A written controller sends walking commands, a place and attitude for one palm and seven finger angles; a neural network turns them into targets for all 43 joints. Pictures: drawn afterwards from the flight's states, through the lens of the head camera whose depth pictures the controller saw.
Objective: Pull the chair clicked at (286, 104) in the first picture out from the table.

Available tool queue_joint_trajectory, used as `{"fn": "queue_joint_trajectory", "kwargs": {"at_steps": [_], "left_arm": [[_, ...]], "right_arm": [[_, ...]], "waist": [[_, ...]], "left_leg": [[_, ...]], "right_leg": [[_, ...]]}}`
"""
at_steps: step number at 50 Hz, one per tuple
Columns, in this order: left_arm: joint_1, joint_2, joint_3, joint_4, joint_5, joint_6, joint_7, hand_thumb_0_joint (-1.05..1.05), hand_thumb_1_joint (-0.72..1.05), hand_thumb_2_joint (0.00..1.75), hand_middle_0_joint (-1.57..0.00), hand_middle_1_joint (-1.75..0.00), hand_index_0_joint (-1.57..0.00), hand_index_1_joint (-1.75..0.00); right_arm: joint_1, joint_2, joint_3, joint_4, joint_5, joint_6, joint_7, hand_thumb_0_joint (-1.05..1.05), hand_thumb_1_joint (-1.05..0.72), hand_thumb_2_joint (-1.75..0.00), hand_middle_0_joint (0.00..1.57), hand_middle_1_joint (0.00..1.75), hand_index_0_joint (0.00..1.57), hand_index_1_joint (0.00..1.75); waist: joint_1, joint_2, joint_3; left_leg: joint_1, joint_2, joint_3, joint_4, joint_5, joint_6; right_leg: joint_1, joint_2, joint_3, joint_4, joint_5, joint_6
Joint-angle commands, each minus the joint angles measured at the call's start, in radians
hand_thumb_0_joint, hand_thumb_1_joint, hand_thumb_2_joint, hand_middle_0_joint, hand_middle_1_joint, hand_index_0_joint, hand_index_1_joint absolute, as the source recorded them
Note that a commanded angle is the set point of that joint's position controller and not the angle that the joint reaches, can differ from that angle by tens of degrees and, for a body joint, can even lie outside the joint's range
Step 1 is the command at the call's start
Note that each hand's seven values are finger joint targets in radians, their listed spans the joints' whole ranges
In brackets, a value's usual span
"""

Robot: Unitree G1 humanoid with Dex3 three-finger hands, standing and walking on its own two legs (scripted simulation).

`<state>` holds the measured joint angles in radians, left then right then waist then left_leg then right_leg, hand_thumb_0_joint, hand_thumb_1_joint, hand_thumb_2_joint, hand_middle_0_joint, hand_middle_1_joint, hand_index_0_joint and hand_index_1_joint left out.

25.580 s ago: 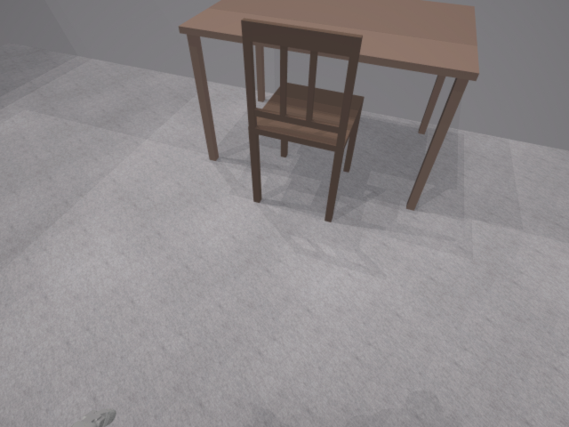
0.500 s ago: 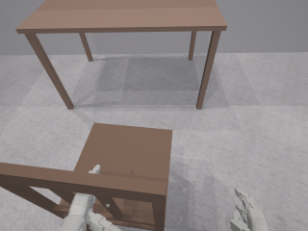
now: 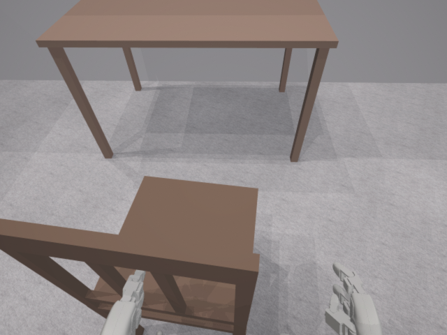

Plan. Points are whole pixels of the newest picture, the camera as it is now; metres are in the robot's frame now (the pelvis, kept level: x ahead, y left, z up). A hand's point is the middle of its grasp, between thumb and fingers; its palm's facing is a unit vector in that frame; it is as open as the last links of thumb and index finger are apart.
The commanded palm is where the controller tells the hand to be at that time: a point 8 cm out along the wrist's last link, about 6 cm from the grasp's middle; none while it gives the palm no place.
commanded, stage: draw the fingers out of the gap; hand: left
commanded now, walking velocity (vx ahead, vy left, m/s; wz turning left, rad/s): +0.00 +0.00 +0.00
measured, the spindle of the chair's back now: (117, 282) +0.24 +0.22 -0.06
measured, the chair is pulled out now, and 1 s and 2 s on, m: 0.71 0.71 0.72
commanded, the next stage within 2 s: draw the hand back to the body in 0.24 s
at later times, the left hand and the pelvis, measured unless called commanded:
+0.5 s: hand out of the picture +0.12 +0.12 +0.02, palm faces +0.08 -1.00 -0.05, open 17.4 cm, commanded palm +0.07 +0.17 +0.04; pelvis +0.00 -0.01 -0.02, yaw +0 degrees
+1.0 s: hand out of the picture +0.12 +0.17 +0.06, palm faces -0.02 -0.92 -0.39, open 15.9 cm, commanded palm +0.10 +0.23 +0.13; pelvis -0.01 -0.01 +0.01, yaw +0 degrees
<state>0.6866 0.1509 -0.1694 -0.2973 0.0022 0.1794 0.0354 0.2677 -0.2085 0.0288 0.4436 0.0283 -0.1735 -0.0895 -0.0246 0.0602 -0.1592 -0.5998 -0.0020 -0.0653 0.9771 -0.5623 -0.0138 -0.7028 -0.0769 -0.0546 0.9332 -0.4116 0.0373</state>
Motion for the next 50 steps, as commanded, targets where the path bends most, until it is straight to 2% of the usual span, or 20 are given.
{"fn": "queue_joint_trajectory", "kwargs": {"at_steps": [1,6,12,17,18,19,21,22,26,30,32,34,36,40,43,44,45,46,47,50], "left_arm": [[0.109,0.049,0.027,-0.211,0.010,-0.047,0.005,0.00,-0.55,0.20,0.00,0.00,0.00,0.00],[0.158,0.056,0.023,-0.258,0.025,-0.047,0.007,0.00,-0.55,0.20,0.00,0.00,0.00,0.00],[0.251,0.044,0.011,-0.330,0.017,-0.083,0.000,0.00,-0.55,0.20,0.00,0.00,0.00,0.00],[0.326,0.021,-0.030,-0.342,0.031,-0.097,-0.017,0.00,-0.55,0.20,0.00,0.00,0.00,0.00],[0.354,0.038,-0.007,-0.331,0.032,-0.096,-0.017,0.00,-0.55,0.20,0.00,0.00,0.00,0.00],[0.271,-0.041,0.017,-0.428,-0.084,-0.217,-0.018,0.00,-0.55,0.20,0.00,0.00,0.00,0.00],[0.304,0.041,0.089,-0.390,-0.080,-0.300,-0.017,0.00,-0.55,0.20,0.00,0.00,0.00,0.00],[0.304,0.046,0.106,-0.416,-0.093,-0.330,-0.018,0.00,-0.55,0.20,0.00,0.00,0.00,0.00],[0.270,0.045,0.112,-0.454,-0.109,-0.447,-0.042,0.00,-0.55,0.20,0.00,0.00,0.00,0.00],[0.257,0.052,0.126,-0.390,-0.133,-0.557,-0.108,0.00,-0.55,0.20,0.00,0.00,0.00,0.00],[0.234,0.102,0.177,-0.377,-0.157,-0.596,-0.151,0.00,-0.55,0.20,0.00,0.00,0.00,0.00],[0.204,0.170,0.253,-0.460,-0.184,-0.623,-0.165,0.00,-0.55,0.20,0.00,0.00,0.00,0.00],[0.200,0.204,0.309,-0.480,-0.205,-0.608,-0.156,0.00,-0.55,0.20,0.00,0.00,0.00,0.00],[0.151,0.189,0.359,-0.512,-0.273,-0.584,-0.143,0.00,-0.48,0.24,-0.01,-0.02,-0.01,-0.02],[0.126,0.237,0.432,-0.509,-0.299,-0.573,-0.121,0.00,-0.37,0.29,-0.02,-0.04,-0.02,-0.04],[0.191,0.441,0.487,-0.472,-0.083,-0.401,0.020,0.00,-0.33,0.31,-0.03,-0.05,-0.03,-0.05],[0.162,0.328,0.408,-0.609,-0.073,-0.329,0.071,0.00,-0.30,0.32,-0.04,-0.05,-0.04,-0.05],[0.123,0.361,0.437,-0.623,-0.062,-0.288,0.104,0.00,-0.26,0.34,-0.04,-0.06,-0.04,-0.06],[0.121,0.316,0.408,-0.594,-0.048,-0.262,0.126,0.00,-0.22,0.36,-0.04,-0.07,-0.04,-0.07],[0.059,0.340,0.428,-0.547,-0.038,-0.212,0.161,0.00,-0.12,0.41,-0.06,-0.09,-0.06,-0.09]], "right_arm": [[-0.091,-0.109,-0.061,-0.190,0.005,-0.050,-0.017,0.00,-0.90,-0.90,0.20,0.30,0.20,0.30],[-0.092,-0.101,-0.061,-0.215,0.006,-0.037,-0.020,0.00,-0.90,-0.90,0.20,0.30,0.20,0.30],[-0.075,-0.093,-0.071,-0.230,0.009,-0.040,-0.027,0.00,-0.90,-0.90,0.20,0.30,0.20,0.30],[-0.077,-0.089,-0.079,-0.242,0.010,-0.048,-0.029,0.00,-0.90,-0.90,0.20,0.30,0.20,0.30],[-0.081,-0.086,-0.082,-0.240,0.012,-0.044,-0.029,0.00,-0.90,-0.90,0.20,0.30,0.20,0.30],[-0.071,-0.074,-0.079,-0.229,0.011,-0.064,-0.027,0.00,-0.90,-0.90,0.20,0.30,0.20,0.30],[-0.067,-0.081,-0.088,-0.196,0.012,-0.077,-0.025,0.00,-0.90,-0.90,0.20,0.30,0.20,0.30],[-0.057,-0.078,-0.091,-0.194,0.012,-0.081,-0.024,0.00,-0.90,-0.90,0.20,0.30,0.20,0.30],[-0.062,-0.070,-0.095,-0.168,0.020,-0.092,-0.010,0.00,-0.90,-0.90,0.20,0.30,0.20,0.30],[-0.094,-0.073,-0.105,-0.140,0.025,-0.089,0.009,0.00,-0.90,-0.90,0.20,0.30,0.20,0.30],[-0.110,-0.073,-0.105,-0.136,0.030,-0.091,0.015,0.00,-0.90,-0.90,0.20,0.30,0.20,0.30],[-0.112,-0.070,-0.104,-0.147,0.038,-0.093,0.009,0.00,-0.90,-0.90,0.20,0.30,0.20,0.30],[-0.112,-0.066,-0.101,-0.145,0.048,-0.092,0.001,0.00,-0.90,-0.90,0.20,0.30,0.20,0.30],[-0.121,-0.059,-0.087,-0.120,0.062,-0.112,-0.016,0.00,-0.90,-0.90,0.20,0.30,0.20,0.30],[-0.123,-0.059,-0.078,-0.090,0.066,-0.134,-0.027,0.00,-0.90,-0.90,0.20,0.30,0.20,0.30],[-0.122,-0.071,-0.061,-0.100,0.024,-0.096,-0.054,0.00,-0.90,-0.90,0.20,0.30,0.20,0.30],[-0.114,-0.051,-0.042,-0.134,0.023,-0.089,-0.063,0.00,-0.90,-0.90,0.20,0.30,0.20,0.30],[-0.115,-0.051,-0.042,-0.121,0.025,-0.094,-0.070,0.00,-0.90,-0.90,0.20,0.30,0.20,0.30],[-0.121,-0.047,-0.032,-0.103,0.014,-0.094,-0.075,0.00,-0.90,-0.90,0.20,0.30,0.20,0.30],[-0.135,-0.058,-0.020,-0.076,0.007,-0.084,-0.086,0.00,-0.90,-0.90,0.20,0.30,0.20,0.30]], "waist": [[0.003,-0.080,-0.053],[0.005,-0.062,-0.039],[0.009,-0.055,-0.085],[0.004,-0.079,-0.073],[0.010,-0.080,-0.064],[0.009,-0.136,-0.039],[0.026,-0.108,-0.064],[0.030,-0.071,-0.100],[0.030,0.026,-0.112],[0.022,-0.085,-0.078],[0.027,-0.091,-0.093],[0.042,-0.046,-0.139],[0.052,0.016,-0.163],[0.042,-0.004,-0.144],[0.048,0.009,-0.135],[0.112,0.067,-0.203],[0.075,0.114,-0.141],[0.074,0.116,-0.143],[0.066,0.137,-0.074],[0.071,0.073,0.019]], "left_leg": [[-0.065,-0.013,0.022,-0.167,0.309,0.024],[-0.094,-0.018,0.030,-0.152,0.265,0.027],[-0.089,-0.022,0.035,-0.121,0.303,0.028],[-0.104,-0.023,0.033,-0.107,0.291,0.033],[-0.119,-0.023,0.035,-0.102,0.284,0.033],[-0.155,-0.034,0.034,-0.070,0.281,0.024],[-0.164,-0.034,0.039,-0.058,0.278,0.022],[-0.144,-0.035,0.042,-0.055,0.295,0.019],[-0.131,-0.028,0.042,-0.043,0.327,0.011],[-0.188,-0.018,0.036,-0.021,0.279,0.015],[-0.213,-0.018,0.039,-0.008,0.258,0.018],[-0.184,-0.018,0.040,-0.025,0.260,0.021],[-0.146,-0.018,0.039,-0.044,0.271,0.022],[-0.089,-0.014,0.025,-0.087,0.272,0.020],[-0.064,-0.012,0.019,-0.114,0.289,0.015],[0.004,0.032,0.023,-0.191,0.293,0.010],[0.024,0.022,0.027,-0.217,0.307,0.009],[0.034,0.024,0.020,-0.223,0.309,0.005],[0.041,0.025,0.027,-0.236,0.311,0.006],[0.101,0.037,0.020,-0.283,0.306,0.009]], "right_leg": [[0.162,0.035,-0.050,-0.111,0.137,-0.053],[0.140,0.038,-0.041,-0.105,0.095,-0.054],[0.142,0.039,-0.036,-0.085,0.143,-0.054],[0.118,0.040,-0.037,-0.076,0.134,-0.050],[0.119,0.040,-0.033,-0.076,0.132,-0.051],[0.079,0.052,-0.060,-0.061,0.148,-0.049],[0.084,0.056,-0.049,-0.043,0.142,-0.057],[0.092,0.051,-0.046,-0.034,0.152,-0.056],[0.077,0.050,-0.044,-0.010,0.162,-0.062],[0.059,0.048,-0.037,-0.002,0.137,-0.053],[0.083,0.040,-0.008,-0.010,0.115,-0.054],[0.123,0.039,0.002,-0.021,0.097,-0.058],[0.155,0.041,0.000,-0.038,0.106,-0.061],[0.189,0.048,-0.020,-0.085,0.104,-0.055],[0.231,0.052,-0.021,-0.116,0.118,-0.057],[0.344,0.014,0.019,-0.139,0.111,-0.081],[0.345,0.007,-0.005,-0.160,0.141,-0.075],[0.363,0.007,-0.008,-0.175,0.140,-0.076],[0.359,0.008,-0.019,-0.186,0.140,-0.077],[0.366,0.018,-0.036,-0.244,0.133,-0.074]]}}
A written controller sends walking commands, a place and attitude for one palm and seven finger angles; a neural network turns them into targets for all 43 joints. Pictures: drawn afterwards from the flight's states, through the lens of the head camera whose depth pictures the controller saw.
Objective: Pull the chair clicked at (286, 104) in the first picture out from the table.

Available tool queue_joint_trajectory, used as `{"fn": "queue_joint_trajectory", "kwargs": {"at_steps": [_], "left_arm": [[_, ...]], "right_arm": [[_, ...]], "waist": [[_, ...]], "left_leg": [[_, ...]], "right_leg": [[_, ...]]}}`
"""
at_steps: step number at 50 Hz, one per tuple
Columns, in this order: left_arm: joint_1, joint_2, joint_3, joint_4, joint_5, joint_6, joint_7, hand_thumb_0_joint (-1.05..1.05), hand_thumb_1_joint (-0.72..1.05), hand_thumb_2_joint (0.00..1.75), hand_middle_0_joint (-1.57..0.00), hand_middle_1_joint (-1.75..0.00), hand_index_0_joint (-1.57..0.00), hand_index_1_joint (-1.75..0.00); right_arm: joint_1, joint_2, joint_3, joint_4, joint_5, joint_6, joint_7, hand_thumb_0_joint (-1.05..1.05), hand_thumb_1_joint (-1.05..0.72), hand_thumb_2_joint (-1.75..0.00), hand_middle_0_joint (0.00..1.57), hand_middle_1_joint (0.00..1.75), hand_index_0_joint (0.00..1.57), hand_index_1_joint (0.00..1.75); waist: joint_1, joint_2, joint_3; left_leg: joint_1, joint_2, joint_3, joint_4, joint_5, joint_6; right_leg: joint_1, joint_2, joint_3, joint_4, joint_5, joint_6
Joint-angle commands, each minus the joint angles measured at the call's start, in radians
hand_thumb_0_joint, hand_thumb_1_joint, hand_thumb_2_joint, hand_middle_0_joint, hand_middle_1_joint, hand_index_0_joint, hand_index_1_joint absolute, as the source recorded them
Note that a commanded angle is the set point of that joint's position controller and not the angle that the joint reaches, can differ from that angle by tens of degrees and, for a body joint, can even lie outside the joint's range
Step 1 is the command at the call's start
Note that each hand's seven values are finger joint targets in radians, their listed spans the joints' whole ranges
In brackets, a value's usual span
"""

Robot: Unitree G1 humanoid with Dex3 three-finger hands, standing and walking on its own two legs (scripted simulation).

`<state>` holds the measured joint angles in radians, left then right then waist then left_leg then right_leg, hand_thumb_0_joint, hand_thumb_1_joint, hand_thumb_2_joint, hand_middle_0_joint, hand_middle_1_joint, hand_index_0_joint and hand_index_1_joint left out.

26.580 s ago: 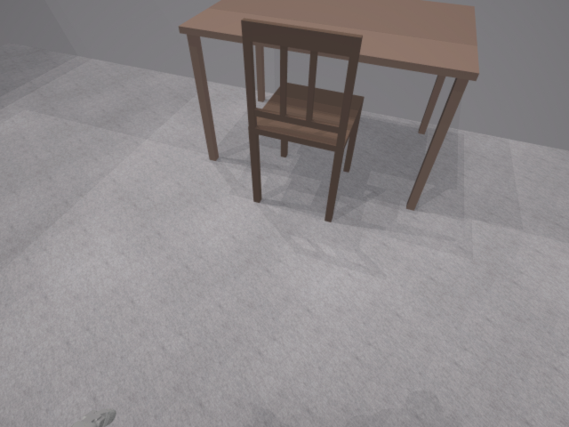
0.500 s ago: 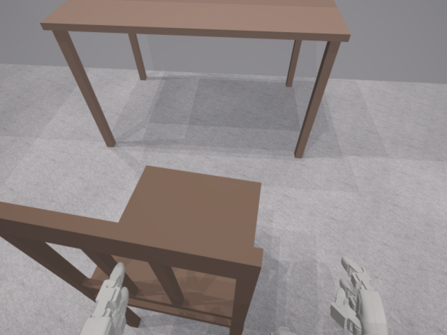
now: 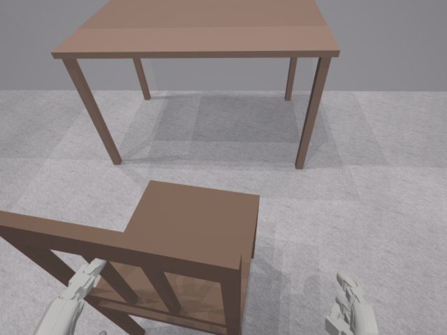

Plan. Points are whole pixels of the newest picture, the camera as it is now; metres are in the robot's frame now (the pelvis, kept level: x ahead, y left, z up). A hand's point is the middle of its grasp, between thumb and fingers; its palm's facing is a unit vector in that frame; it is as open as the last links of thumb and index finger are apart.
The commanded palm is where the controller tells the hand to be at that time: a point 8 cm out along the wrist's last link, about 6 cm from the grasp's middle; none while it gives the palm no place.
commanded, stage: draw the hand back to the body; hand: left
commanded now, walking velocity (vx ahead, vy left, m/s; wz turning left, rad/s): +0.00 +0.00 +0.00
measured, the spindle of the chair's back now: (114, 279) +0.24 +0.25 -0.07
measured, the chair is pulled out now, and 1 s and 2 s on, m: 0.71 0.72 0.69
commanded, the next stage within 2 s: step back with the hand held close in 0.94 s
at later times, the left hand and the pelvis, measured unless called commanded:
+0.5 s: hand (69, 321) +0.14 +0.23 +0.06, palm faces +0.18 -0.83 -0.52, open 8.9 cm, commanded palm +0.15 +0.29 +0.22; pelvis +0.03 -0.02 +0.04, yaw +2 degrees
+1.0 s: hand (79, 300) +0.16 +0.22 +0.08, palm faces +0.13 -0.81 -0.57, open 6.4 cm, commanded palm +0.16 +0.28 +0.23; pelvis +0.04 -0.03 +0.04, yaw +2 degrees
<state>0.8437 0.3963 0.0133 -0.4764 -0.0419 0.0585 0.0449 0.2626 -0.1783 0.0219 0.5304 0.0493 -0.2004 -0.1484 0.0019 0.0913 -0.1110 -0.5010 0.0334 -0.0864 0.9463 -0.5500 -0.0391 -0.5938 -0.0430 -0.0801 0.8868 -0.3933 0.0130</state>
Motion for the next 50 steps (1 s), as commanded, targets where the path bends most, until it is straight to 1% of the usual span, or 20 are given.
{"fn": "queue_joint_trajectory", "kwargs": {"at_steps": [1,2,4,6,7,11,13,15,17,18,20,22,28,31,35,36,39,42,43,50], "left_arm": [[-0.149,0.110,0.256,-0.373,0.005,-0.085,0.158,0.00,-0.08,0.43,-0.07,-0.10,-0.07,-0.10],[-0.165,0.127,0.275,-0.357,0.009,-0.081,0.166,0.00,-0.04,0.44,-0.07,-0.10,-0.07,-0.10],[-0.219,0.155,0.301,-0.369,0.011,-0.081,0.176,0.00,0.03,0.48,-0.08,-0.12,-0.08,-0.12],[-0.251,0.179,0.330,-0.370,0.013,-0.078,0.185,0.00,0.10,0.51,-0.09,-0.14,-0.09,-0.14],[-0.266,0.169,0.319,-0.383,0.014,-0.082,0.185,0.00,0.14,0.53,-0.10,-0.14,-0.10,-0.14],[-0.336,0.212,0.358,-0.414,0.013,-0.090,0.196,0.00,0.28,0.60,-0.12,-0.17,-0.12,-0.17],[-0.352,0.221,0.369,-0.439,0.011,-0.096,0.199,0.00,0.36,0.64,-0.13,-0.19,-0.13,-0.19],[-0.373,0.228,0.372,-0.471,0.013,-0.099,0.202,0.00,0.43,0.67,-0.13,-0.20,-0.13,-0.20],[-0.385,0.242,0.382,-0.478,0.012,-0.093,0.204,0.00,0.50,0.71,-0.15,-0.22,-0.15,-0.22],[-0.399,0.252,0.391,-0.485,0.009,-0.089,0.207,0.00,0.54,0.73,-0.15,-0.22,-0.15,-0.22],[-0.414,0.277,0.409,-0.509,0.009,-0.085,0.213,0.00,0.61,0.76,-0.16,-0.24,-0.16,-0.24],[-0.436,0.291,0.416,-0.515,0.009,-0.074,0.217,0.00,0.68,0.80,-0.17,-0.26,-0.17,-0.26],[-0.518,0.376,0.474,-0.567,0.004,-0.050,0.231,0.00,0.90,0.90,-0.20,-0.30,-0.20,-0.30],[-0.499,0.349,0.460,-0.512,0.001,-0.030,0.225,0.00,0.90,0.90,-0.20,-0.30,-0.20,-0.30],[-0.516,0.378,0.481,-0.532,0.002,-0.048,0.221,0.00,0.90,0.90,-0.20,-0.30,-0.20,-0.30],[-0.504,0.368,0.480,-0.502,-0.001,-0.045,0.217,0.00,0.90,0.90,-0.20,-0.30,-0.20,-0.30],[-0.506,0.368,0.483,-0.505,0.002,-0.059,0.214,0.00,0.90,0.90,-0.20,-0.30,-0.20,-0.30],[-0.490,0.357,0.484,-0.499,0.005,-0.069,0.211,0.00,0.90,0.90,-0.20,-0.30,-0.20,-0.30],[-0.496,0.374,0.498,-0.503,0.003,-0.075,0.214,0.00,0.90,0.90,-0.20,-0.30,-0.20,-0.30],[-0.484,0.356,0.500,-0.472,0.006,-0.084,0.217,0.00,0.90,0.90,-0.20,-0.30,-0.20,-0.30]], "right_arm": [[-0.134,-0.092,-0.008,-0.157,-0.015,-0.061,-0.030,0.00,-0.90,-0.90,0.20,0.30,0.20,0.30],[-0.138,-0.095,-0.007,-0.150,-0.019,-0.068,-0.032,0.00,-0.90,-0.90,0.20,0.30,0.20,0.30],[-0.137,-0.105,-0.004,-0.136,-0.022,-0.086,-0.031,0.00,-0.90,-0.90,0.20,0.30,0.20,0.30],[-0.147,-0.108,0.000,-0.114,-0.020,-0.103,-0.026,0.00,-0.90,-0.90,0.20,0.30,0.20,0.30],[-0.147,-0.111,0.005,-0.110,-0.023,-0.112,-0.023,0.00,-0.90,-0.90,0.20,0.30,0.20,0.30],[-0.158,-0.122,0.007,-0.075,-0.022,-0.144,-0.012,0.00,-0.90,-0.90,0.20,0.30,0.20,0.30],[-0.156,-0.127,0.007,-0.062,-0.024,-0.158,-0.008,0.00,-0.90,-0.90,0.20,0.30,0.20,0.30],[-0.156,-0.131,0.007,-0.049,-0.022,-0.173,-0.002,0.00,-0.90,-0.90,0.20,0.30,0.20,0.30],[-0.148,-0.132,0.005,-0.034,-0.019,-0.177,0.001,0.00,-0.90,-0.90,0.20,0.30,0.20,0.30],[-0.153,-0.135,0.003,-0.029,-0.017,-0.177,0.004,0.00,-0.90,-0.90,0.20,0.30,0.20,0.30],[-0.146,-0.136,-0.001,-0.017,-0.012,-0.182,0.008,0.00,-0.90,-0.90,0.20,0.30,0.20,0.30],[-0.143,-0.135,-0.001,-0.010,-0.005,-0.178,0.009,0.00,-0.90,-0.90,0.20,0.30,0.20,0.30],[-0.123,-0.142,-0.008,0.012,0.014,-0.164,0.016,0.00,-0.90,-0.90,0.20,0.30,0.20,0.30],[-0.146,-0.132,-0.002,0.017,0.018,-0.164,0.027,0.00,-0.90,-0.90,0.20,0.30,0.20,0.30],[-0.134,-0.143,-0.002,0.013,0.009,-0.165,0.033,0.00,-0.90,-0.90,0.20,0.30,0.20,0.30],[-0.158,-0.134,0.000,0.018,0.012,-0.166,0.036,0.00,-0.90,-0.90,0.20,0.30,0.20,0.30],[-0.142,-0.138,0.001,0.014,0.005,-0.163,0.039,0.00,-0.90,-0.90,0.20,0.30,0.20,0.30],[-0.141,-0.133,0.001,0.012,0.003,-0.161,0.039,0.00,-0.90,-0.90,0.20,0.30,0.20,0.30],[-0.144,-0.139,-0.001,0.012,0.001,-0.159,0.039,0.00,-0.90,-0.90,0.20,0.30,0.20,0.30],[-0.150,-0.136,-0.007,0.007,0.000,-0.142,0.039,0.00,-0.90,-0.90,0.20,0.30,0.20,0.30]], "waist": [[0.041,0.041,-0.011],[0.042,0.015,0.001],[0.045,0.021,0.003],[0.052,0.057,0.001],[0.049,0.096,0.003],[0.053,0.128,-0.004],[0.053,0.113,-0.023],[0.055,0.154,-0.047],[0.049,0.141,-0.073],[0.050,0.143,-0.056],[0.053,0.150,-0.091],[0.049,0.138,-0.085],[0.056,0.191,-0.107],[0.057,0.185,-0.082],[0.062,0.143,-0.131],[0.065,0.152,-0.107],[0.062,0.141,-0.125],[0.064,0.169,-0.138],[0.064,0.166,-0.139],[0.060,0.125,-0.121]], "left_leg": [[0.010,-0.003,0.040,-0.268,0.281,0.035],[0.029,-0.003,0.040,-0.287,0.274,0.036],[0.073,-0.005,0.045,-0.314,0.266,0.038],[0.103,-0.008,0.042,-0.344,0.286,0.034],[0.123,-0.015,0.047,-0.357,0.287,0.032],[0.173,-0.018,0.041,-0.395,0.325,0.028],[0.202,-0.018,0.040,-0.413,0.374,0.029],[0.237,-0.019,0.044,-0.421,0.423,0.027],[0.253,-0.028,0.041,-0.432,0.473,0.023],[0.255,-0.024,0.040,-0.436,0.482,0.022],[0.284,-0.025,0.041,-0.434,0.543,0.024],[0.284,-0.025,0.038,-0.439,0.580,0.020],[0.339,-0.015,0.026,-0.440,0.725,0.014],[0.332,-0.018,0.033,-0.446,0.737,0.012],[0.364,-0.014,0.032,-0.449,0.750,0.022],[0.346,-0.020,0.035,-0.452,0.735,0.019],[0.362,-0.018,0.040,-0.455,0.735,0.024],[0.373,-0.020,0.045,-0.462,0.731,0.024],[0.373,-0.020,0.047,-0.460,0.733,0.026],[0.368,-0.014,0.058,-0.467,0.688,0.031]], "right_leg": [[0.274,-0.015,-0.006,-0.225,0.101,-0.051],[0.285,-0.013,-0.007,-0.239,0.097,-0.049],[0.308,-0.015,0.002,-0.274,0.090,-0.047],[0.345,-0.015,0.006,-0.293,0.109,-0.050],[0.354,-0.016,0.007,-0.300,0.113,-0.047],[0.399,-0.016,0.004,-0.330,0.158,-0.047],[0.428,-0.016,-0.006,-0.323,0.215,-0.043],[0.447,-0.020,-0.010,-0.319,0.267,-0.041],[0.480,-0.014,-0.009,-0.318,0.314,-0.037],[0.478,-0.015,-0.012,-0.319,0.325,-0.036],[0.501,-0.019,-0.014,-0.313,0.385,-0.035],[0.516,-0.018,-0.016,-0.311,0.416,-0.033],[0.526,-0.026,-0.019,-0.293,0.493,-0.033],[0.526,-0.022,-0.025,-0.299,0.496,-0.033],[0.547,-0.031,-0.029,-0.295,0.527,-0.026],[0.550,-0.026,-0.023,-0.306,0.526,-0.029],[0.558,-0.032,-0.025,-0.310,0.535,-0.024],[0.566,-0.032,-0.018,-0.319,0.529,-0.023],[0.571,-0.035,-0.015,-0.319,0.547,-0.024],[0.573,-0.040,-0.009,-0.330,0.549,-0.022]]}}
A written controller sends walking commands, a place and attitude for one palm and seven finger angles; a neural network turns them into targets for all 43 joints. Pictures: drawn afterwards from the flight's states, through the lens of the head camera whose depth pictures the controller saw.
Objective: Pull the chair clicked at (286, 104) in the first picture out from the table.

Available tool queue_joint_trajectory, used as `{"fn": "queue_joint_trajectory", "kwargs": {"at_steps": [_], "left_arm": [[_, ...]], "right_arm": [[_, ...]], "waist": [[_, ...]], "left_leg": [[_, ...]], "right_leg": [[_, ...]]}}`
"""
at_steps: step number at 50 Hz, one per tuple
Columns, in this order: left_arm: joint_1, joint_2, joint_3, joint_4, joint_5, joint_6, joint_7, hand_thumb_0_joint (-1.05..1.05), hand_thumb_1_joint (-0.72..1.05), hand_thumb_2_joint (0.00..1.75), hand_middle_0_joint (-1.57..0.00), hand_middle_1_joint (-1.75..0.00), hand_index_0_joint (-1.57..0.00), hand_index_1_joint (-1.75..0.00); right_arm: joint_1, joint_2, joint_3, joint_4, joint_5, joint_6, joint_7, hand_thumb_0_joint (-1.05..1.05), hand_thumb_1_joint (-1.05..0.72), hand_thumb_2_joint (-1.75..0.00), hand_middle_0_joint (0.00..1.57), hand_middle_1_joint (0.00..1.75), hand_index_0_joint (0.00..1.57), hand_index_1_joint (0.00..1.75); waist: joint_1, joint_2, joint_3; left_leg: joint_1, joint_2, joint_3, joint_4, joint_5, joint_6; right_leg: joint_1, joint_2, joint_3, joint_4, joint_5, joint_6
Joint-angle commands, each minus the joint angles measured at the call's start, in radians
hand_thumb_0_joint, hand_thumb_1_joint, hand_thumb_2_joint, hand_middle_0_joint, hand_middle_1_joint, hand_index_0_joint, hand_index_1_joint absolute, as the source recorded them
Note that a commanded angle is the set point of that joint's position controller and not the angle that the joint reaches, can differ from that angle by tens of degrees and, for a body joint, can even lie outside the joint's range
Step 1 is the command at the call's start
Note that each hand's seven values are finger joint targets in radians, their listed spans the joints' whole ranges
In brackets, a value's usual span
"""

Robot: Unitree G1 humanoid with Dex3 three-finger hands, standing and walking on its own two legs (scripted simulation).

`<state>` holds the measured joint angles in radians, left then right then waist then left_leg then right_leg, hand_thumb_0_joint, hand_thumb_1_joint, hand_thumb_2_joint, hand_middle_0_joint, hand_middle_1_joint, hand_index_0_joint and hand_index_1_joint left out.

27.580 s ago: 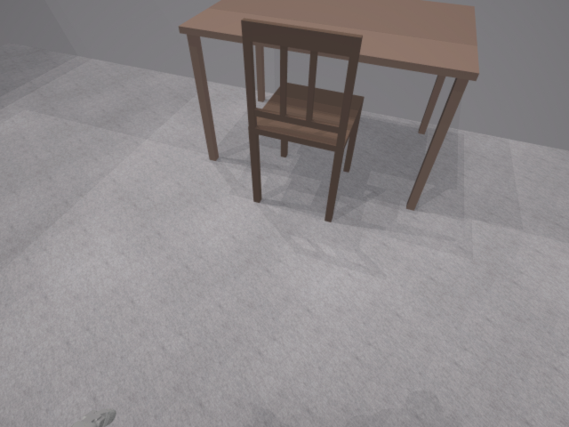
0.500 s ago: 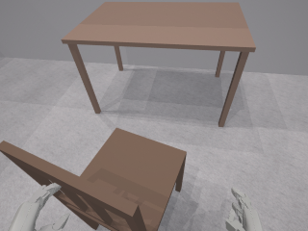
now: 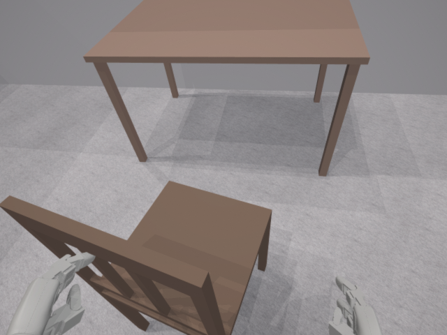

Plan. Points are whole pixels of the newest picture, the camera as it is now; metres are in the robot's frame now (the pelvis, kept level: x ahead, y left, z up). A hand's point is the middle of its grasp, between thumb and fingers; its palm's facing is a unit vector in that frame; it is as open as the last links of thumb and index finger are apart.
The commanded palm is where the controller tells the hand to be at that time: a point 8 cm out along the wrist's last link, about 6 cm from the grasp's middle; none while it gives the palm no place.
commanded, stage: step back with the hand held close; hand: left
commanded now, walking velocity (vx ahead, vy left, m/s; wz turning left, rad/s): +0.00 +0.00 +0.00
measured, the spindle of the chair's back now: (109, 272) +0.24 +0.30 -0.09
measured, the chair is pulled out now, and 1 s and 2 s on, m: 0.72 0.69 0.69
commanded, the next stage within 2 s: stop stepping back and stand still in 0.78 s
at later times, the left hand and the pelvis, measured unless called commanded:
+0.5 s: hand out of the picture +0.10 +0.26 +0.21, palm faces +0.40 -0.67 -0.63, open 6.8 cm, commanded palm +0.05 +0.31 +0.19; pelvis -0.09 +0.01 +0.00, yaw +0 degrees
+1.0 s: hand out of the picture -0.08 +0.34 +0.22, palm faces +0.55 -0.62 -0.56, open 7.4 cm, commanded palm -0.13 +0.37 +0.19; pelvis -0.23 +0.06 -0.01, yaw +6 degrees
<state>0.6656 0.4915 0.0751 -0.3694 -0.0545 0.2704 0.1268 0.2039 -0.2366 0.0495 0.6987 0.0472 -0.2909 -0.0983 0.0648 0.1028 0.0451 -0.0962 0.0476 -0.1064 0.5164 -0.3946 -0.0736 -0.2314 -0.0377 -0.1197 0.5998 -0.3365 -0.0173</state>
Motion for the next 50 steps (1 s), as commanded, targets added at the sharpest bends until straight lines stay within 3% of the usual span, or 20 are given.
{"fn": "queue_joint_trajectory", "kwargs": {"at_steps": [1,3,4,5,11,17,21,25,26,30,34,35,37,39,41,44,46,48,49,50], "left_arm": [[-0.290,0.257,0.438,-0.555,0.017,-0.291,0.135,0.00,0.90,0.90,-0.20,-0.30,-0.20,-0.30],[-0.333,0.243,0.409,-0.595,0.018,-0.300,0.132,0.00,0.90,0.90,-0.20,-0.30,-0.20,-0.30],[-0.498,0.421,0.534,-0.556,-0.034,-0.342,0.101,0.00,0.90,0.90,-0.20,-0.30,-0.20,-0.30],[-0.463,0.330,0.475,-0.501,-0.029,-0.330,0.085,0.00,0.90,0.90,-0.20,-0.30,-0.20,-0.30],[-0.345,0.342,0.494,-0.534,-0.029,-0.349,0.097,0.00,0.90,0.90,-0.20,-0.30,-0.20,-0.30],[-0.169,0.369,0.549,-0.643,-0.041,-0.386,0.104,0.00,0.90,0.90,-0.20,-0.30,-0.20,-0.30],[-0.083,0.276,0.572,-0.474,-0.036,-0.425,0.106,0.00,0.90,0.90,-0.20,-0.30,-0.20,-0.30],[-0.078,0.127,0.524,-0.121,-0.004,-0.422,0.106,0.00,0.90,0.90,-0.20,-0.30,-0.20,-0.30],[-0.060,0.064,0.476,-0.015,0.000,-0.412,0.100,0.00,0.90,0.90,-0.20,-0.30,-0.20,-0.30],[-0.171,0.029,0.374,0.080,0.017,-0.407,0.082,0.00,0.90,0.90,-0.20,-0.30,-0.20,-0.30],[-0.291,0.072,0.356,-0.178,0.028,-0.417,0.076,0.00,0.90,0.90,-0.20,-0.30,-0.20,-0.30],[-0.343,0.095,0.364,-0.287,0.035,-0.422,0.078,0.00,0.90,0.90,-0.20,-0.30,-0.20,-0.30],[-0.424,0.160,0.428,-0.496,0.059,-0.455,0.089,0.00,0.90,0.90,-0.20,-0.30,-0.20,-0.30],[-0.348,0.205,0.488,-0.581,0.067,-0.482,0.081,0.00,0.90,0.90,-0.20,-0.30,-0.20,-0.30],[-0.225,0.256,0.570,-0.596,0.079,-0.509,0.084,0.00,0.90,0.90,-0.20,-0.30,-0.20,-0.30],[0.003,0.186,0.597,-0.469,0.018,-0.545,0.080,0.00,0.90,0.90,-0.20,-0.30,-0.20,-0.30],[0.073,0.146,0.589,-0.335,-0.013,-0.541,0.067,0.00,0.90,0.90,-0.20,-0.30,-0.20,-0.30],[-0.095,0.162,0.587,-0.260,-0.019,-0.553,0.054,0.00,0.90,0.90,-0.20,-0.30,-0.20,-0.30],[-0.122,0.115,0.520,-0.149,-0.021,-0.545,0.049,0.00,0.90,0.90,-0.20,-0.30,-0.20,-0.30],[-0.171,0.062,0.427,-0.111,-0.022,-0.513,0.038,0.00,0.90,0.90,-0.20,-0.30,-0.20,-0.30]], "right_arm": [[-0.104,-0.073,-0.035,-0.159,0.005,-0.049,-0.011,0.00,-0.90,-0.90,0.20,0.30,0.20,0.30],[-0.094,-0.081,-0.031,-0.166,0.001,-0.047,-0.011,0.00,-0.90,-0.90,0.20,0.30,0.20,0.30],[-0.040,-0.126,-0.074,-0.249,0.045,0.020,-0.024,0.00,-0.90,-0.90,0.20,0.30,0.20,0.30],[-0.053,-0.103,-0.074,-0.251,0.045,0.050,-0.025,0.00,-0.90,-0.90,0.20,0.30,0.20,0.30],[-0.112,-0.105,-0.065,-0.289,0.035,0.122,-0.025,0.00,-0.90,-0.90,0.20,0.30,0.20,0.30],[-0.120,-0.099,-0.074,-0.325,0.021,0.175,-0.023,0.00,-0.90,-0.90,0.20,0.30,0.20,0.30],[-0.124,-0.086,-0.088,-0.274,0.001,0.172,-0.029,0.00,-0.90,-0.90,0.20,0.30,0.20,0.30],[-0.102,-0.098,-0.109,-0.209,-0.008,0.202,-0.014,0.00,-0.90,-0.90,0.20,0.30,0.20,0.30],[-0.117,-0.098,-0.114,-0.198,-0.004,0.207,-0.012,0.00,-0.90,-0.90,0.20,0.30,0.20,0.30],[-0.115,-0.101,-0.098,-0.212,0.006,0.214,0.001,0.00,-0.90,-0.90,0.20,0.30,0.20,0.30],[-0.123,-0.115,-0.072,-0.266,-0.015,0.205,-0.008,0.00,-0.90,-0.90,0.20,0.30,0.20,0.30],[-0.127,-0.121,-0.067,-0.282,-0.020,0.202,-0.010,0.00,-0.90,-0.90,0.20,0.30,0.20,0.30],[-0.157,-0.129,-0.076,-0.299,-0.037,0.183,-0.021,0.00,-0.90,-0.90,0.20,0.30,0.20,0.30],[-0.141,-0.111,-0.094,-0.301,-0.054,0.154,-0.011,0.00,-0.90,-0.90,0.20,0.30,0.20,0.30],[-0.113,-0.109,-0.100,-0.306,-0.032,0.123,0.008,0.00,-0.90,-0.90,0.20,0.30,0.20,0.30],[-0.070,-0.082,-0.103,-0.264,-0.028,0.108,0.016,0.00,-0.90,-0.90,0.20,0.30,0.20,0.30],[-0.028,-0.061,-0.094,-0.227,-0.033,0.117,0.010,0.00,-0.90,-0.90,0.20,0.30,0.20,0.30],[-0.005,-0.072,-0.097,-0.187,-0.033,0.121,0.008,0.00,-0.90,-0.90,0.20,0.30,0.20,0.30],[0.027,-0.086,-0.109,-0.169,-0.037,0.128,0.005,0.00,-0.90,-0.90,0.20,0.30,0.20,0.30],[0.003,-0.109,-0.128,-0.157,-0.014,0.130,0.007,0.00,-0.90,-0.90,0.20,0.30,0.20,0.30]], "waist": [[-0.003,0.099,-0.262],[-0.010,0.112,-0.252],[-0.027,-0.008,-0.089],[-0.039,-0.036,-0.111],[-0.025,0.144,-0.285],[-0.018,0.107,-0.390],[-0.035,-0.032,-0.272],[-0.060,-0.245,-0.101],[-0.067,-0.227,-0.046],[-0.076,-0.332,0.006],[-0.065,-0.189,0.003],[-0.065,-0.092,-0.007],[-0.055,0.232,-0.075],[-0.044,0.357,-0.130],[-0.033,0.343,-0.137],[-0.021,0.271,-0.121],[-0.051,0.166,-0.145],[-0.088,-0.069,-0.125],[-0.103,-0.177,-0.157],[-0.091,-0.413,-0.151]], "left_leg": [[-0.051,-0.029,0.077,-0.040,0.512,0.064],[-0.046,-0.028,0.077,-0.049,0.475,0.066],[-0.088,0.016,0.050,-0.053,0.458,0.069],[-0.075,0.015,0.063,-0.052,0.426,0.063],[0.006,0.026,0.060,-0.067,0.645,0.056],[-0.043,0.032,0.033,-0.046,0.607,0.058],[-0.113,0.010,0.037,-0.041,0.328,0.062],[-0.111,-0.033,0.079,0.109,-0.006,0.069],[-0.099,-0.029,0.082,0.119,-0.008,0.074],[-0.208,0.002,0.061,0.054,-0.068,0.105],[-0.377,0.048,-0.014,-0.155,-0.165,0.142],[-0.464,0.080,-0.065,-0.242,-0.241,0.154],[-0.638,0.192,-0.195,-0.410,-0.421,0.205],[-0.669,0.209,-0.178,-0.395,-0.386,0.216],[-0.699,0.176,-0.115,-0.300,-0.357,0.215],[-0.395,0.116,-0.047,-0.182,-0.229,0.136],[-0.222,0.086,-0.008,-0.114,-0.106,0.100],[-0.120,0.021,0.102,0.138,0.019,0.068],[-0.070,-0.013,0.144,0.331,0.117,0.062],[-0.121,-0.035,0.083,0.413,0.124,0.066]], "right_leg": [[0.211,-0.043,0.038,-0.049,0.486,0.006],[0.195,-0.046,0.036,-0.051,0.451,0.009],[0.106,-0.091,0.144,-0.105,0.545,0.003],[0.128,-0.114,0.135,-0.111,0.604,-0.002],[0.255,-0.115,0.122,-0.038,0.717,0.003],[0.320,-0.129,0.117,-0.035,0.683,-0.002],[0.165,-0.161,0.157,-0.151,0.416,-0.006],[-0.187,-0.199,0.220,-0.388,-0.269,-0.025],[-0.280,-0.198,0.220,-0.416,-0.328,-0.033],[-0.319,-0.166,0.144,-0.358,-0.381,0.001],[-0.149,-0.097,0.107,-0.195,-0.311,0.038],[-0.069,-0.064,0.102,-0.085,-0.283,0.047],[0.145,0.012,0.081,0.276,-0.062,0.062],[0.191,0.023,0.096,0.442,-0.009,0.063],[0.249,0.039,0.079,0.331,-0.024,0.054],[0.065,0.045,0.023,-0.052,-0.100,0.003],[0.014,0.025,0.044,-0.296,-0.060,-0.016],[-0.101,-0.106,0.203,-0.402,0.071,-0.081],[-0.129,-0.189,0.208,-0.352,0.307,-0.107],[-0.135,-0.217,0.288,-0.300,0.404,-0.116]]}}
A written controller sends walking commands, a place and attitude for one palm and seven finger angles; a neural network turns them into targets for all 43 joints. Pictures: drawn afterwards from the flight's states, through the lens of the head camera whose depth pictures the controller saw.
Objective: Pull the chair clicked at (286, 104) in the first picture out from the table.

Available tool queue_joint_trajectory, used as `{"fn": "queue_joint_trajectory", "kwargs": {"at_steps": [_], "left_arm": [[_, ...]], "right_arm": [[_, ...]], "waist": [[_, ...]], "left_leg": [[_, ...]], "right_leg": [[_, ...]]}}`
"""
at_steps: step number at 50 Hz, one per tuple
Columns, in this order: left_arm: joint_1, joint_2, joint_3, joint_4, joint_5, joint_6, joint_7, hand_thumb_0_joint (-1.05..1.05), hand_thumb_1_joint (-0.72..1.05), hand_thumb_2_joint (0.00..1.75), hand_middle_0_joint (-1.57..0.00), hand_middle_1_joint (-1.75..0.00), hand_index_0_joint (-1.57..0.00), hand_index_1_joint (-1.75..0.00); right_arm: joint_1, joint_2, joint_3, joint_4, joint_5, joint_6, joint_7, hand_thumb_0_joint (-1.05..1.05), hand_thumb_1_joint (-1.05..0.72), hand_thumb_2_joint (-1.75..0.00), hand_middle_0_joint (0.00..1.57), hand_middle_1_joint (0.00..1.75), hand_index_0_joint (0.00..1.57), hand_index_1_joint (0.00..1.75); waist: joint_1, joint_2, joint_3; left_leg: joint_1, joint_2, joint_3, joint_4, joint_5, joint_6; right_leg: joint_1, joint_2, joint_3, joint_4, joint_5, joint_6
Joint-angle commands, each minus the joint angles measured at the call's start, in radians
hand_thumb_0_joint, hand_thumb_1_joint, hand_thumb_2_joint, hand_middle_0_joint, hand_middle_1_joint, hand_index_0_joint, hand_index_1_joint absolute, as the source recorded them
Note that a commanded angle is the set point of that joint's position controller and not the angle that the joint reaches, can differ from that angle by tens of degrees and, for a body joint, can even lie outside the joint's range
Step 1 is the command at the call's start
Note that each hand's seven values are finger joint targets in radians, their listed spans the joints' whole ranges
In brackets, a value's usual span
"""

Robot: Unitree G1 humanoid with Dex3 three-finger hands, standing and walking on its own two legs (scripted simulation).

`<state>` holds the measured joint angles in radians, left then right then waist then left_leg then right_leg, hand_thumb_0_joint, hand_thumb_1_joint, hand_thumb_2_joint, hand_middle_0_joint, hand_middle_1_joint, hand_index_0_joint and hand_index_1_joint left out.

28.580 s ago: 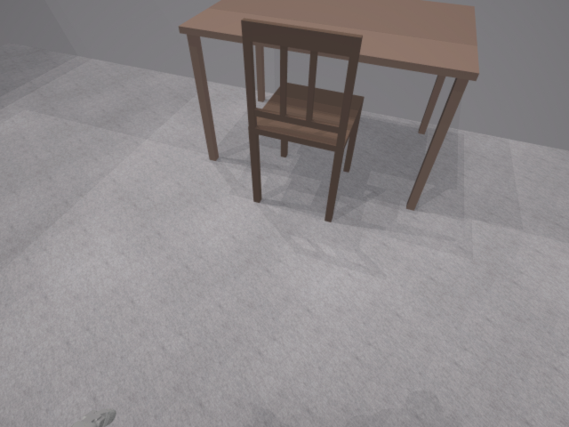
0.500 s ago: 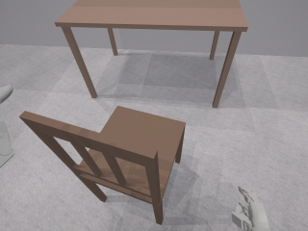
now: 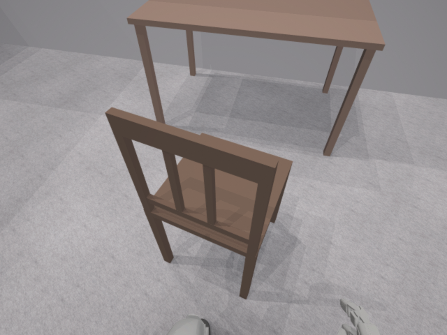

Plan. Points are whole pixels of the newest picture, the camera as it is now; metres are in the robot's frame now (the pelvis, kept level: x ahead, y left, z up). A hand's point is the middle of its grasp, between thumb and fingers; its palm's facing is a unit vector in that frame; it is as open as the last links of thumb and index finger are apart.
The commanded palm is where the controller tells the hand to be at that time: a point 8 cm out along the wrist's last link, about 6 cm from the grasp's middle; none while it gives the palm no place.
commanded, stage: stop stepping back and stand still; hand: left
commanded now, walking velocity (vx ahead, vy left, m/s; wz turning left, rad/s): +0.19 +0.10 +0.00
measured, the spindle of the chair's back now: (174, 182) +0.50 +0.17 -0.10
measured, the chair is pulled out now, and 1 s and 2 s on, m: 0.69 0.69 0.69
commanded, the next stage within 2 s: let the arm hang, fingers relaxed in 1.14 s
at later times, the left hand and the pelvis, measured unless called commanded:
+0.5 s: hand out of the picture +0.11 +0.28 +0.22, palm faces +0.39 -0.74 -0.55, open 7.4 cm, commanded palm +0.06 +0.32 +0.19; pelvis -0.10 +0.03 +0.01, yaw -4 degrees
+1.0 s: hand out of the picture +0.11 +0.31 +0.21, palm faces +0.36 -0.72 -0.59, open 7.4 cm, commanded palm +0.06 +0.34 +0.19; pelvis -0.11 +0.06 +0.01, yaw -5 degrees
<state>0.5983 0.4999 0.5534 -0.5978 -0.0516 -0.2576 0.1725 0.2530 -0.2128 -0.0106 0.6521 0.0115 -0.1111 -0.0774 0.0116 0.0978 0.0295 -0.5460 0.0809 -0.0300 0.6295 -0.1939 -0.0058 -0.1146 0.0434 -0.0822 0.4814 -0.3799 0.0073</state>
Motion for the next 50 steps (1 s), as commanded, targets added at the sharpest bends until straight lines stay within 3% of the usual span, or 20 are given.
{"fn": "queue_joint_trajectory", "kwargs": {"at_steps": [1,6,8,12,15,17,19,21,22,23,25,28,32,33,35,38,41,45,47,50], "left_arm": [[-0.131,0.026,-0.077,0.175,-0.025,0.038,-0.014,0.00,0.90,0.90,-0.20,-0.30,-0.20,-0.30],[-0.417,0.006,-0.175,0.113,0.026,0.035,-0.017,0.00,0.90,0.90,-0.20,-0.30,-0.20,-0.30],[-0.439,0.062,-0.141,-0.050,0.039,0.022,0.002,0.00,0.90,0.90,-0.20,-0.30,-0.20,-0.30],[-0.274,0.154,0.000,-0.316,0.026,0.002,0.024,0.00,0.90,0.90,-0.20,-0.30,-0.20,-0.30],[-0.068,0.154,0.049,-0.317,0.012,0.012,0.026,0.00,0.90,0.90,-0.20,-0.30,-0.20,-0.30],[0.028,0.137,0.057,-0.216,0.003,0.017,0.021,0.00,0.90,0.90,-0.20,-0.30,-0.20,-0.30],[0.026,0.114,0.048,-0.111,-0.006,0.028,0.011,0.00,0.90,0.90,-0.20,-0.30,-0.20,-0.30],[0.027,0.113,0.048,0.008,-0.025,0.038,0.001,0.00,0.90,0.90,-0.20,-0.30,-0.20,-0.30],[-0.029,0.125,0.045,0.026,-0.030,0.033,-0.005,0.00,0.90,0.90,-0.20,-0.30,-0.20,-0.30],[-0.034,0.106,0.036,0.115,-0.024,0.038,-0.008,0.00,0.90,0.90,-0.20,-0.30,-0.20,-0.30],[-0.069,0.061,-0.025,0.192,-0.021,0.052,-0.022,0.00,0.90,0.90,-0.20,-0.30,-0.20,-0.30],[-0.194,0.048,-0.083,0.180,0.012,0.025,-0.015,0.00,0.90,0.90,-0.20,-0.30,-0.20,-0.30],[-0.336,0.089,-0.109,-0.189,0.030,-0.018,0.025,0.00,0.90,0.90,-0.20,-0.30,-0.20,-0.30],[-0.319,0.123,-0.082,-0.286,0.028,-0.028,0.030,0.00,0.90,0.90,-0.20,-0.30,-0.20,-0.30],[-0.256,0.159,-0.022,-0.429,0.034,-0.034,0.044,0.00,0.90,0.90,-0.20,-0.30,-0.20,-0.30],[-0.087,0.195,0.058,-0.355,0.014,-0.021,0.032,0.00,0.90,0.90,-0.20,-0.30,-0.20,-0.30],[0.038,0.160,0.086,-0.197,-0.002,-0.001,0.009,0.00,0.90,0.90,-0.20,-0.30,-0.20,-0.30],[0.012,0.109,0.051,0.029,-0.023,0.025,-0.024,0.00,0.90,0.90,-0.20,-0.30,-0.20,-0.30],[-0.026,0.101,0.018,0.109,-0.021,0.032,-0.027,0.00,0.90,0.90,-0.20,-0.30,-0.20,-0.30],[-0.100,0.107,-0.023,0.129,-0.020,0.067,-0.028,0.00,0.90,0.90,-0.20,-0.30,-0.20,-0.30]], "right_arm": [[-0.067,-0.130,-0.063,-0.104,0.027,-0.056,-0.013,0.00,-0.90,-0.90,0.20,0.30,0.20,0.30],[-0.165,-0.147,-0.032,-0.131,0.014,-0.081,-0.031,0.00,-0.90,-0.90,0.20,0.30,0.20,0.30],[-0.161,-0.139,-0.031,-0.158,0.007,-0.096,-0.034,0.00,-0.90,-0.90,0.20,0.30,0.20,0.30],[-0.185,-0.098,-0.015,-0.175,-0.008,-0.114,-0.026,0.00,-0.90,-0.90,0.20,0.30,0.20,0.30],[-0.172,-0.075,-0.016,-0.200,-0.010,-0.093,-0.013,0.00,-0.90,-0.90,0.20,0.30,0.20,0.30],[-0.140,-0.068,-0.016,-0.195,-0.009,-0.072,-0.007,0.00,-0.90,-0.90,0.20,0.30,0.20,0.30],[-0.116,-0.073,-0.024,-0.185,-0.007,-0.040,-0.010,0.00,-0.90,-0.90,0.20,0.30,0.20,0.30],[-0.049,-0.075,-0.030,-0.154,-0.002,-0.015,-0.011,0.00,-0.90,-0.90,0.20,0.30,0.20,0.30],[-0.054,-0.099,-0.035,-0.148,-0.004,-0.011,-0.003,0.00,-0.90,-0.90,0.20,0.30,0.20,0.30],[-0.034,-0.103,-0.043,-0.133,0.007,-0.011,0.000,0.00,-0.90,-0.90,0.20,0.30,0.20,0.30],[-0.088,-0.103,-0.040,-0.160,0.019,0.002,-0.004,0.00,-0.90,-0.90,0.20,0.30,0.20,0.30],[-0.150,-0.091,-0.013,-0.151,0.000,-0.004,-0.019,0.00,-0.90,-0.90,0.20,0.30,0.20,0.30],[-0.153,-0.088,-0.019,-0.158,-0.022,-0.095,-0.038,0.00,-0.90,-0.90,0.20,0.30,0.20,0.30],[-0.134,-0.112,-0.037,-0.165,-0.026,-0.114,-0.042,0.00,-0.90,-0.90,0.20,0.30,0.20,0.30],[-0.114,-0.139,-0.058,-0.196,-0.019,-0.117,-0.036,0.00,-0.90,-0.90,0.20,0.30,0.20,0.30],[-0.103,-0.073,-0.044,-0.168,-0.023,-0.112,-0.016,0.00,-0.90,-0.90,0.20,0.30,0.20,0.30],[-0.093,-0.081,-0.045,-0.162,0.007,-0.090,0.013,0.00,-0.90,-0.90,0.20,0.30,0.20,0.30],[-0.099,-0.106,-0.037,-0.172,0.020,-0.045,0.014,0.00,-0.90,-0.90,0.20,0.30,0.20,0.30],[-0.100,-0.103,-0.037,-0.170,0.019,-0.040,0.009,0.00,-0.90,-0.90,0.20,0.30,0.20,0.30],[-0.071,-0.094,-0.041,-0.144,0.021,-0.035,0.005,0.00,-0.90,-0.90,0.20,0.30,0.20,0.30]], "waist": [[-0.038,-0.445,-0.138],[-0.028,-0.044,0.095],[0.000,-0.107,-0.004],[-0.003,0.213,-0.117],[0.001,0.332,-0.091],[-0.004,0.280,-0.099],[-0.007,0.051,-0.112],[-0.022,-0.318,-0.111],[-0.026,-0.322,-0.117],[-0.034,-0.351,-0.179],[-0.039,-0.331,-0.035],[-0.037,-0.203,0.072],[-0.008,-0.176,-0.043],[-0.011,-0.070,-0.076],[0.001,0.274,-0.159],[-0.017,0.280,-0.147],[-0.009,0.200,-0.133],[-0.028,0.059,-0.050],[-0.051,-0.106,0.006],[-0.048,-0.420,-0.023]], "left_leg": [[0.360,-0.062,-0.010,0.318,-0.059,0.005],[0.301,0.044,-0.113,-0.270,-0.031,0.063],[0.362,0.072,-0.145,-0.226,0.148,0.087],[0.232,0.143,-0.278,-0.519,-0.504,0.065],[0.034,0.124,-0.204,-0.551,-0.639,0.052],[0.030,0.082,-0.113,-0.426,-0.555,0.039],[0.044,-0.007,0.000,-0.148,-0.402,0.012],[-0.019,-0.087,0.071,0.386,-0.225,-0.005],[-0.093,-0.106,0.077,0.593,-0.207,-0.012],[-0.139,-0.082,0.008,0.700,-0.237,-0.006],[-0.166,-0.020,-0.059,0.719,-0.215,0.009],[0.041,0.009,0.033,0.352,-0.179,0.026],[0.352,-0.073,0.150,-0.153,-0.078,0.036],[0.418,-0.049,0.116,-0.240,-0.036,0.041],[0.618,0.193,-0.227,-0.281,0.397,0.113],[0.506,0.245,-0.276,-0.326,0.500,0.167],[0.447,0.173,-0.032,-0.255,0.476,0.093],[0.147,0.147,0.014,-0.262,-0.101,0.059],[0.095,0.049,0.035,-0.180,-0.329,0.032],[0.266,-0.054,0.064,0.098,-0.260,0.015]], "right_leg": [[-0.314,-0.303,0.240,-0.164,0.430,-0.139],[-0.285,-0.137,0.143,-0.002,0.113,-0.011],[-0.200,-0.110,0.150,-0.015,0.272,-0.011],[-0.065,-0.053,0.069,0.191,-0.018,0.001],[0.040,-0.019,-0.007,0.210,-0.074,-0.034],[0.082,-0.014,-0.042,0.031,-0.091,-0.059],[0.088,-0.071,0.031,-0.182,-0.069,-0.105],[0.014,-0.351,0.395,-0.346,0.041,-0.245],[0.039,-0.403,0.345,-0.305,0.327,-0.274],[0.049,-0.427,0.342,-0.250,0.306,-0.278],[-0.116,-0.396,0.268,-0.256,0.161,-0.234],[-0.303,-0.329,0.135,-0.259,0.075,-0.171],[-0.157,-0.244,0.116,-0.138,0.094,-0.125],[-0.127,-0.220,0.123,-0.028,0.181,-0.109],[-0.326,-0.089,0.038,0.297,0.043,-0.017],[-0.325,-0.094,0.067,0.507,-0.154,-0.005],[-0.203,-0.081,-0.014,0.205,-0.016,-0.011],[0.038,-0.071,-0.035,-0.037,0.122,-0.002],[-0.020,-0.130,0.121,-0.173,0.047,-0.047],[-0.278,-0.293,0.317,-0.373,-0.264,-0.115]]}}
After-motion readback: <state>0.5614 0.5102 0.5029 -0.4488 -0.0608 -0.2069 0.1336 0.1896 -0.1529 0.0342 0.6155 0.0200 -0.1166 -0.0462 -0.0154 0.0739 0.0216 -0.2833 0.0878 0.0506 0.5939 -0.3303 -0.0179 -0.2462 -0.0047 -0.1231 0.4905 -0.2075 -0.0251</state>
